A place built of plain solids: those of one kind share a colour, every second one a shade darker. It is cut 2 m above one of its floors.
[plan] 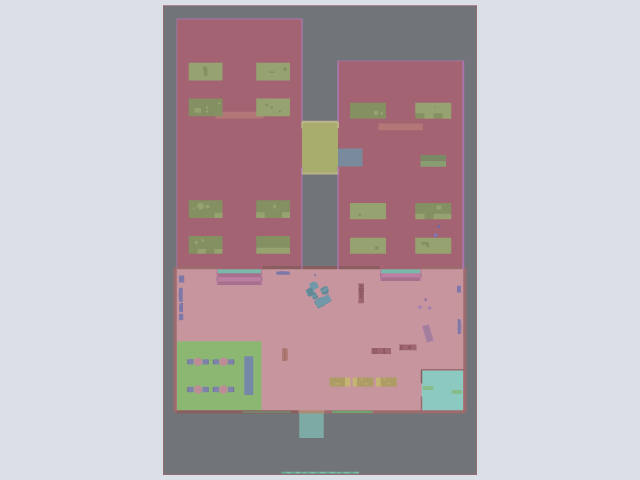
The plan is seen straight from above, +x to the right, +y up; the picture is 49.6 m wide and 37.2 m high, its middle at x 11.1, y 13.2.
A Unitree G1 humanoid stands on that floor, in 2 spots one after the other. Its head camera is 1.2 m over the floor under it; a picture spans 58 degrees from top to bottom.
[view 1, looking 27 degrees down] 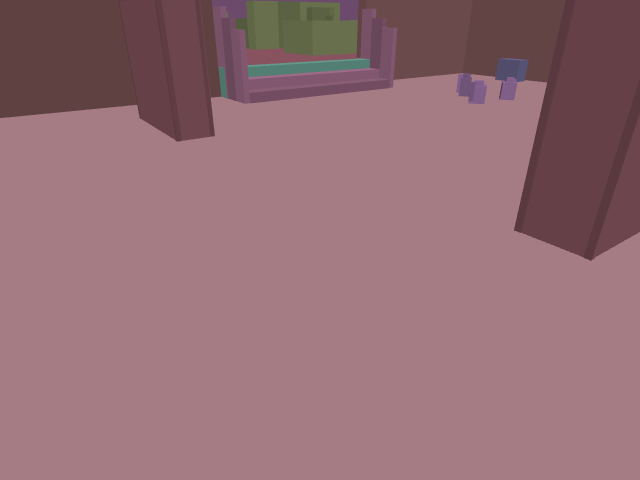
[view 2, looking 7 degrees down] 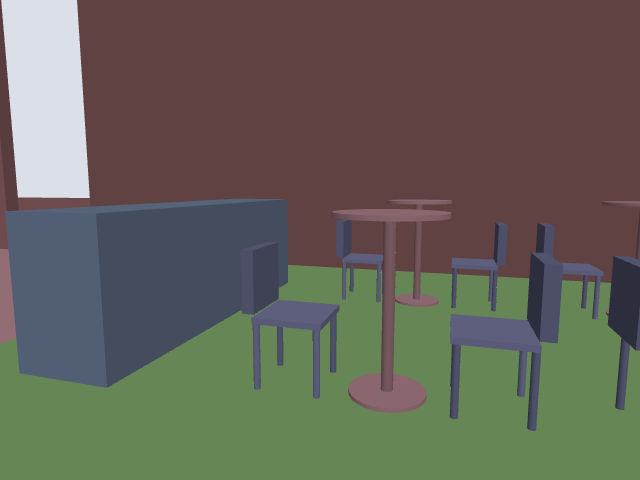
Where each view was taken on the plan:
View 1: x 12.64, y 3.50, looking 55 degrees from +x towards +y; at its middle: floor_shop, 2.64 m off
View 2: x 3.29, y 6.17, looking -73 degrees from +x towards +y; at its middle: wall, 6.50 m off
